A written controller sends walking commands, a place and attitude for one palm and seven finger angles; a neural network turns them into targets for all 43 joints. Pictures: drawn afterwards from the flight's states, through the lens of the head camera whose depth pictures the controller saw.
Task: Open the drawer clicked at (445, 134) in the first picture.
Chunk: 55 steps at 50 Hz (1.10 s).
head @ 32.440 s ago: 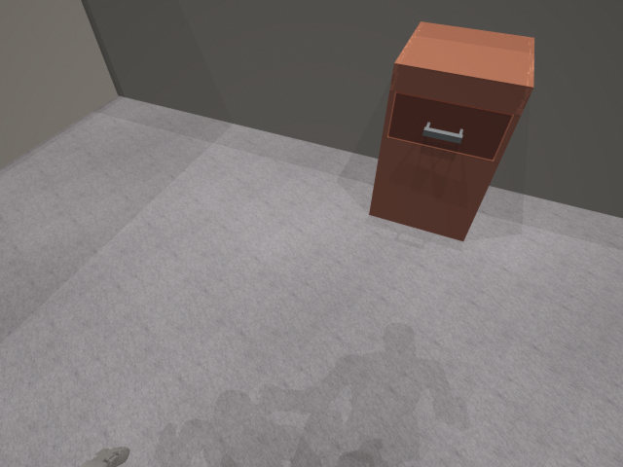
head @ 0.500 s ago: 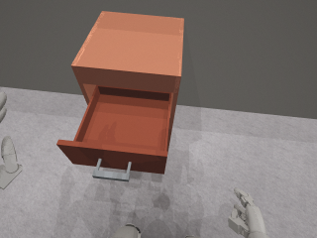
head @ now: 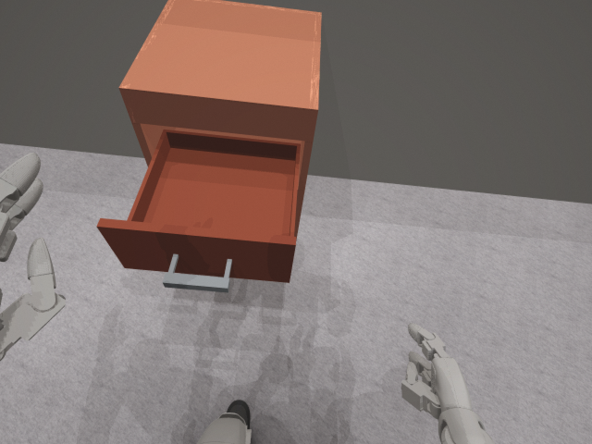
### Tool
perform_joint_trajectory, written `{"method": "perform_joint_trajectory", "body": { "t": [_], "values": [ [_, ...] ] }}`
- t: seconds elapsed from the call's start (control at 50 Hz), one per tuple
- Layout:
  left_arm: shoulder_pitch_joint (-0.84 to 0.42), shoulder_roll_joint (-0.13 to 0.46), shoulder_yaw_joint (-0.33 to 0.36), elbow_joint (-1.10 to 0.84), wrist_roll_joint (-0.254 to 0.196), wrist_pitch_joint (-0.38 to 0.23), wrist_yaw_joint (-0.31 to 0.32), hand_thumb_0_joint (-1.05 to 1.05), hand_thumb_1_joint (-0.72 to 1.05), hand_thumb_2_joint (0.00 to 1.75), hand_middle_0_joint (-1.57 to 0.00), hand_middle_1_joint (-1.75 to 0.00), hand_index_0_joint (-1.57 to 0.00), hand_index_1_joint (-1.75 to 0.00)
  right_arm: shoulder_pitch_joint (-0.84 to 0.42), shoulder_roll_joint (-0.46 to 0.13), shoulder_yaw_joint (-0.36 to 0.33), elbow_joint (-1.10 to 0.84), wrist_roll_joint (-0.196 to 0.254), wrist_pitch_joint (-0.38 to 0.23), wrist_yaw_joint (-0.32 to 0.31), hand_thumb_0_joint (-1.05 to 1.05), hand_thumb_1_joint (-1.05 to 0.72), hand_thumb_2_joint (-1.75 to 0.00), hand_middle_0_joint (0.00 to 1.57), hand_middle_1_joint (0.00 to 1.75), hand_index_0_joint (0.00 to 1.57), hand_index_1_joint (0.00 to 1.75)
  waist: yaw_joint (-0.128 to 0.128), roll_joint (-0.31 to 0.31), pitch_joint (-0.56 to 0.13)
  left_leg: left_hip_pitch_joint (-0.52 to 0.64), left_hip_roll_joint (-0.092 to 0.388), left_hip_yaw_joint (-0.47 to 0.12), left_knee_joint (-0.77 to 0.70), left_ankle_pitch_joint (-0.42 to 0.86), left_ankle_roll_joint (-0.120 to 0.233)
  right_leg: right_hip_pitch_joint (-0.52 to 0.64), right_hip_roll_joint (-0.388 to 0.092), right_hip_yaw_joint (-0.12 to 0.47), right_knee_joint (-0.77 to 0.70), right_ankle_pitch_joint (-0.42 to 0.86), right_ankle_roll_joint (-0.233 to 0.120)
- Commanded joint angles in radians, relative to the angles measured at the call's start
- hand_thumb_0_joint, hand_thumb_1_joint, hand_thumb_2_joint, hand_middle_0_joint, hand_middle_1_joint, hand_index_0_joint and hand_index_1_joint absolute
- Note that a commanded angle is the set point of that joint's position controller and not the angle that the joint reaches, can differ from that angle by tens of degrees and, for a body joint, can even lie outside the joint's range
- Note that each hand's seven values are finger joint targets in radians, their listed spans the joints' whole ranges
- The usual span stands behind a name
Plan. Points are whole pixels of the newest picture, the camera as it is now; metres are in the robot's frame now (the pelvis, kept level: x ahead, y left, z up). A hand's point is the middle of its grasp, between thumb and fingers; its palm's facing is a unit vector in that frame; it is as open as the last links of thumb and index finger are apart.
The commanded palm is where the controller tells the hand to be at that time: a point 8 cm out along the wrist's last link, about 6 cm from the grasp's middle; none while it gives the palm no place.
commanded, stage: stop stepping back and stand still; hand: left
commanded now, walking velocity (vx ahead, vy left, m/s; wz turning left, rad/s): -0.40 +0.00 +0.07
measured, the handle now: (199, 272) +0.44 +0.22 -0.24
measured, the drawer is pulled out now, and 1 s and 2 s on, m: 0.30 0.30 0.30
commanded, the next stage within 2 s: let the arm hang, fingers relaxed in 0.76 s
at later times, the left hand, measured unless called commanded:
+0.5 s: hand out of the picture +0.08 +0.19 +0.18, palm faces +0.33 -0.82 -0.46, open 7.4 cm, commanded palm +0.01 +0.25 +0.19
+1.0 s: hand out of the picture +0.08 +0.21 -0.03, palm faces +0.20 -0.91 -0.36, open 7.4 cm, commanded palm none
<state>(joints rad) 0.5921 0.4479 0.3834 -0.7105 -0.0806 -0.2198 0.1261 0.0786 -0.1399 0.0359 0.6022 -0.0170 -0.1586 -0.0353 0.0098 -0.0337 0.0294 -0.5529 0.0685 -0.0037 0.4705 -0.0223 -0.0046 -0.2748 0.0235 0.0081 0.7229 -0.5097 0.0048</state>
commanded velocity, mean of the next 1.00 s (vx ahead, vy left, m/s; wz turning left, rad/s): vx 0.14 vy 0.03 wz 0.00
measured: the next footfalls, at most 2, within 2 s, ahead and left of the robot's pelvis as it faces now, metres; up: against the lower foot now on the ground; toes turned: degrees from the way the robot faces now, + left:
right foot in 0.04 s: -0.09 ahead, -0.14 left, +0.00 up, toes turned +1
left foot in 0.30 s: -0.03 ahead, +0.08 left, +0.00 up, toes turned +6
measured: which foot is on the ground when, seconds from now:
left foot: down 0.00-0.06, up 0.08-0.28, down 0.30-1.00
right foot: up 0.00-0.02, down 0.04-1.00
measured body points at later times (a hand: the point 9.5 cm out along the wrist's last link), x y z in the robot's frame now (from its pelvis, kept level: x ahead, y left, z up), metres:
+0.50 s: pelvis -0.10 -0.04 +0.01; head -0.09 -0.03 +0.46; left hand +0.05 +0.23 +0.20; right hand +0.07 -0.27 -0.07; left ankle -0.07 +0.08 -0.73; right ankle -0.13 -0.14 -0.73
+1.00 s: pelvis -0.09 -0.02 +0.00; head -0.09 -0.04 +0.45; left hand +0.07 +0.26 -0.01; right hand +0.05 -0.25 -0.13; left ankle -0.07 +0.08 -0.73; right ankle -0.13 -0.14 -0.73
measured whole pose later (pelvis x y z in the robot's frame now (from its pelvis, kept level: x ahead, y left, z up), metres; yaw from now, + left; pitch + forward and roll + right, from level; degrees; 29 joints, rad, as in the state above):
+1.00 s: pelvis -0.09 -0.02 +0.00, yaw +5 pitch +1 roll -1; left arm 0.33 0.25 0.11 0.20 0.03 0.00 0.04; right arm 0.21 -0.23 -0.01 0.81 -0.01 -0.04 0.00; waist -0.01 0.05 -0.02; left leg -0.40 -0.02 0.01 0.65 -0.28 0.03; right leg -0.24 -0.02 -0.08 0.63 -0.41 0.00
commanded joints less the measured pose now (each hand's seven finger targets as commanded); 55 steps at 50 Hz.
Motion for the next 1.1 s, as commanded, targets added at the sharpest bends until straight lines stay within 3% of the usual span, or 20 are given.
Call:
{"method": "perform_joint_trajectory", "body": {
  "t": [0.0,0.04,0.06,0.08,0.1,0.16,0.24,0.28,0.32,0.36,0.48,0.56,0.68,0.74,0.82,0.84,0.9,0.98,1.02,1.08],
  "values": [
    [0.085,0.174,0.201,-0.236,-0.035,-0.096,-0.008,0.00,0.90,0.90,-0.20,-0.30,-0.20,-0.30,-0.019,-0.181,-0.071,-0.114,0.004,-0.033,-0.005,0.00,-0.90,-0.90,0.20,0.30,0.20,0.30,0.008,0.274,-0.292,0.309,0.140,-0.155,-0.090,-0.048,0.087,0.100,0.015,-0.051,-0.329,0.186,-0.029],
    [0.158,0.236,0.264,-0.229,-0.033,-0.113,-0.023,0.00,0.90,0.90,-0.20,-0.30,-0.20,-0.30,-0.016,-0.178,-0.076,-0.136,0.018,-0.010,0.001,0.00,-0.90,-0.90,0.20,0.30,0.20,0.30,0.006,0.155,-0.313,0.332,0.009,-0.028,0.091,-0.198,0.035,0.115,-0.073,-0.030,-0.482,0.345,-0.050],
    [0.177,0.213,0.248,-0.206,-0.036,-0.116,-0.022,0.00,0.90,0.90,-0.20,-0.30,-0.20,-0.30,0.005,-0.164,-0.080,-0.144,0.033,0.007,-0.001,0.00,-0.90,-0.90,0.20,0.30,0.20,0.30,-0.010,0.011,-0.271,0.333,-0.077,0.061,0.316,-0.328,-0.009,0.015,-0.201,0.040,-0.535,0.399,-0.093],
    [0.179,0.181,0.217,-0.157,-0.022,-0.093,-0.019,0.00,0.90,0.90,-0.20,-0.30,-0.20,-0.30,0.024,-0.171,-0.099,-0.147,0.061,0.022,-0.007,0.00,-0.90,-0.90,0.20,0.30,0.20,0.30,-0.024,-0.198,-0.213,0.187,-0.159,0.056,0.590,-0.380,-0.028,-0.022,-0.330,0.198,-0.511,0.540,-0.161],
    [0.168,0.168,0.218,-0.143,-0.015,-0.072,-0.002,0.00,0.90,0.90,-0.20,-0.30,-0.20,-0.30,-0.012,-0.174,-0.106,-0.152,0.075,0.026,-0.011,0.00,-0.90,-0.90,0.20,0.30,0.20,0.30,-0.029,-0.207,-0.142,0.068,-0.137,-0.030,0.742,-0.433,-0.014,-0.048,-0.364,0.199,-0.452,0.695,-0.179],
    [0.197,0.100,0.200,0.000,0.013,-0.027,0.024,0.00,0.90,0.90,-0.20,-0.30,-0.20,-0.30,-0.038,-0.103,-0.069,-0.153,0.059,0.072,-0.037,0.00,-0.90,-0.90,0.20,0.30,0.20,0.30,-0.051,-0.071,-0.099,0.034,-0.044,-0.023,0.475,-0.407,-0.001,0.081,-0.296,0.050,-0.349,0.784,-0.143],
    [0.086,0.049,0.084,0.064,0.045,-0.043,0.043,0.00,0.90,0.90,-0.20,-0.30,-0.20,-0.30,0.009,-0.166,-0.072,-0.114,0.057,0.013,-0.056,0.00,-0.90,-0.90,0.20,0.30,0.20,0.30,-0.065,-0.059,-0.075,0.264,-0.070,0.071,-0.119,-0.136,0.042,0.157,-0.211,0.012,-0.186,0.816,-0.046],
    [0.045,0.059,0.055,-0.026,0.041,-0.054,0.046,0.00,0.90,0.90,-0.20,-0.30,-0.20,-0.30,0.050,-0.208,-0.095,-0.124,0.047,-0.017,-0.049,0.00,-0.90,-0.90,0.20,0.30,0.20,0.30,-0.040,0.027,-0.125,0.404,0.063,-0.054,-0.106,0.210,0.097,0.117,-0.142,0.001,-0.118,0.678,0.014],
    [0.030,0.092,0.060,-0.108,0.051,-0.051,0.042,0.00,0.90,0.90,-0.20,-0.30,-0.20,-0.30,0.051,-0.224,-0.107,-0.140,0.053,-0.021,-0.035,0.00,-0.90,-0.90,0.20,0.30,0.20,0.30,-0.016,0.029,-0.150,0.475,0.107,-0.078,0.009,0.309,0.103,0.047,-0.120,0.012,-0.204,0.470,0.030],
    [0.039,0.135,0.091,-0.216,0.046,-0.060,0.046,0.00,0.90,0.90,-0.20,-0.30,-0.20,-0.30,0.025,-0.182,-0.077,-0.132,0.041,-0.026,-0.036,0.00,-0.90,-0.90,0.20,0.30,0.20,0.30,-0.029,0.160,-0.115,0.288,0.081,-0.141,-0.094,0.014,0.083,0.127,-0.106,-0.043,-0.232,0.303,0.010],
    [0.107,0.129,0.150,-0.127,0.024,-0.066,0.056,0.00,0.90,0.90,-0.20,-0.30,-0.20,-0.30,0.051,-0.179,-0.083,-0.137,0.040,-0.006,-0.036,0.00,-0.90,-0.90,0.20,0.30,0.20,0.30,-0.049,0.057,-0.044,0.202,-0.020,-0.043,0.016,-0.414,0.050,0.031,-0.162,0.109,-0.415,0.044,-0.080],
    [0.052,0.071,0.101,0.001,0.022,-0.042,0.048,0.00,0.90,0.90,-0.20,-0.30,-0.20,-0.30,0.072,-0.177,-0.079,-0.132,0.044,0.026,-0.045,0.00,-0.90,-0.90,0.20,0.30,0.20,0.30,-0.067,-0.034,0.024,0.258,-0.037,0.016,0.109,-0.412,0.043,-0.126,-0.205,0.146,-0.456,-0.101,-0.119],
    [-0.035,0.061,0.058,-0.005,0.051,-0.032,0.042,0.00,0.90,0.90,-0.20,-0.30,-0.20,-0.30,0.024,-0.185,-0.065,-0.153,0.041,0.014,-0.057,0.00,-0.90,-0.90,0.20,0.30,0.20,0.30,-0.045,0.173,0.034,0.087,0.132,-0.263,-0.258,-0.694,0.117,0.033,-0.028,-0.054,-0.159,0.033,-0.018],
    [-0.046,0.112,0.087,-0.094,0.059,-0.034,0.043,0.00,0.90,0.90,-0.20,-0.30,-0.20,-0.30,0.026,-0.176,-0.064,-0.156,0.037,0.002,-0.053,0.00,-0.90,-0.90,0.20,0.30,0.20,0.30,-0.032,0.119,0.002,0.055,0.082,-0.173,-0.188,-0.618,0.095,0.122,-0.047,-0.022,-0.257,0.060,-0.028],
    [0.024,0.100,0.083,-0.178,0.035,-0.046,0.046,0.00,0.90,0.90,-0.20,-0.30,-0.20,-0.30,0.062,-0.161,-0.062,-0.132,0.029,-0.021,-0.030,0.00,-0.90,-0.90,0.20,0.30,0.20,0.30,-0.043,0.000,-0.064,0.223,-0.035,-0.020,0.073,-0.292,0.047,0.055,-0.206,0.165,-0.422,0.192,-0.099],
    [-0.109,-0.111,-0.309,0.796,0.134,0.116,-0.072,0.00,0.90,0.90,-0.20,-0.30,-0.20,-0.30,0.072,-0.228,-0.121,0.138,0.005,-0.066,0.043,0.00,-0.90,-0.90,0.20,0.30,0.20,0.30,-0.086,-0.008,-0.081,0.277,0.015,-0.010,0.212,-0.092,0.018,-0.085,-0.224,0.014,-0.232,0.364,-0.083],
    [-0.103,-0.181,-0.293,0.834,0.120,0.228,-0.108,0.00,0.90,0.90,-0.20,-0.30,-0.20,-0.30,0.152,-0.192,-0.089,0.110,0.006,0.070,0.043,0.00,-0.90,-0.90,0.20,0.30,0.20,0.30,-0.024,0.042,-0.122,0.239,0.053,-0.111,0.102,0.053,0.064,-0.007,-0.116,-0.038,-0.143,0.422,-0.021],
    [-0.221,-0.136,-0.305,1.057,0.114,0.221,-0.106,0.00,0.90,0.90,-0.20,-0.30,-0.20,-0.30,0.149,-0.189,-0.070,0.114,-0.005,0.115,0.032,0.00,-0.90,-0.90,0.20,0.30,0.20,0.30,-0.015,-0.172,-0.130,0.246,-0.010,-0.094,0.136,0.137,0.050,0.131,-0.161,0.022,-0.196,0.702,-0.060],
    [-0.262,-0.130,-0.314,1.184,0.106,0.228,-0.100,0.00,0.90,0.90,-0.20,-0.30,-0.20,-0.30,0.152,-0.188,-0.064,0.149,-0.007,0.131,0.024,0.00,-0.90,-0.90,0.20,0.30,0.20,0.30,-0.017,-0.103,-0.107,0.302,-0.009,-0.098,0.091,0.186,0.044,0.130,-0.157,0.015,-0.204,0.690,-0.063],
    [-0.267,-0.133,-0.331,1.357,0.094,0.237,-0.097,0.00,0.90,0.90,-0.20,-0.30,-0.20,-0.30,0.150,-0.174,-0.044,0.214,-0.006,0.140,0.019,0.00,-0.90,-0.90,0.20,0.30,0.20,0.30,0.001,0.160,-0.031,0.305,0.024,-0.140,-0.026,0.220,0.062,0.133,-0.100,-0.016,-0.241,0.410,-0.034]
  ]
}}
